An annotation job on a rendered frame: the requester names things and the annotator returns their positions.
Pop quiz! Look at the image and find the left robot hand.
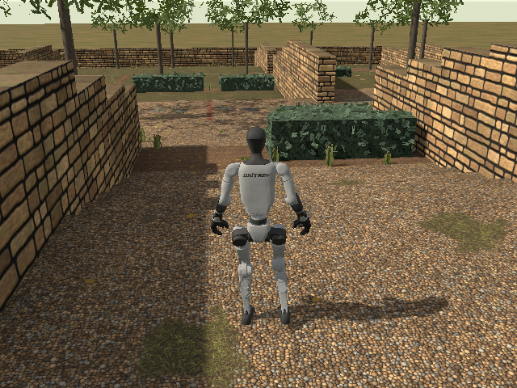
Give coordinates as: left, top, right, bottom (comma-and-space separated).
210, 219, 229, 235

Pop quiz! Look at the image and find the robot left forearm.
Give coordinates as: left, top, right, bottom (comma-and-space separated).
212, 194, 227, 222

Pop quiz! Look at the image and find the robot left upper arm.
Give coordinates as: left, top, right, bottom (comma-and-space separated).
218, 162, 240, 206

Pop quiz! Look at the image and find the robot right forearm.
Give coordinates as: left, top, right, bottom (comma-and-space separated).
291, 193, 308, 221

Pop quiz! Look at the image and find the robot right upper arm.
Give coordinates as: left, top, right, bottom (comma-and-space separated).
273, 162, 299, 206

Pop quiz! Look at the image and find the left robot foot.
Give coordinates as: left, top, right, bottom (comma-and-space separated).
242, 305, 254, 325

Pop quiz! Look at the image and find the right robot hand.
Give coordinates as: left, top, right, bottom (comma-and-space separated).
292, 217, 311, 235

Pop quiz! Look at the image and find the robot torso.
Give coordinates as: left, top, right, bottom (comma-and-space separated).
238, 158, 276, 243

